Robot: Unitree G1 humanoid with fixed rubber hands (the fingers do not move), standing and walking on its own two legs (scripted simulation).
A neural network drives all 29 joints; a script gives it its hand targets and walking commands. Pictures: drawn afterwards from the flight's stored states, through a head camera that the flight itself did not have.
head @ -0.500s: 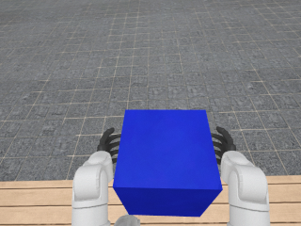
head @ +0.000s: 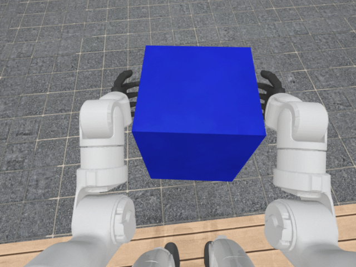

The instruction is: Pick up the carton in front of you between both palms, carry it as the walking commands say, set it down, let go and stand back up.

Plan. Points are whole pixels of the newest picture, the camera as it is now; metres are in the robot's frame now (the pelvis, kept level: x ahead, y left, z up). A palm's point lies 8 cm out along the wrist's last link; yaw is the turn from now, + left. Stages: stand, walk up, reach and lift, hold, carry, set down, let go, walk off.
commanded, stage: carry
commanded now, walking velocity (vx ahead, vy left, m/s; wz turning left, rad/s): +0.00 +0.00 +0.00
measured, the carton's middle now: (194, 121) +0.41 -0.01 +0.03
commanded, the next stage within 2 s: none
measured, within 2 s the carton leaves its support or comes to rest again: neither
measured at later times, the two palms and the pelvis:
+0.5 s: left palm (113, 67) +0.49 +0.16 +0.12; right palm (255, 59) +0.51 -0.14 +0.12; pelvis +0.13 +0.00 +0.01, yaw +2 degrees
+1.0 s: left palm (116, 65) +0.50 +0.16 +0.11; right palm (256, 58) +0.52 -0.14 +0.12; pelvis +0.15 +0.00 -0.01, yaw +2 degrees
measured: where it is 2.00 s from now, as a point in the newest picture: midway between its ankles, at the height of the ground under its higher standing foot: (183, 227)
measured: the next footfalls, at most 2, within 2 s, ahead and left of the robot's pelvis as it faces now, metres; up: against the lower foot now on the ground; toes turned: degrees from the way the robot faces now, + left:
right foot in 0.08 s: +0.19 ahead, -0.11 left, +0.00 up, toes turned -1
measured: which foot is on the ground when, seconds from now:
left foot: down 0.00-1.00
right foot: up 0.00-0.06, down 0.08-1.00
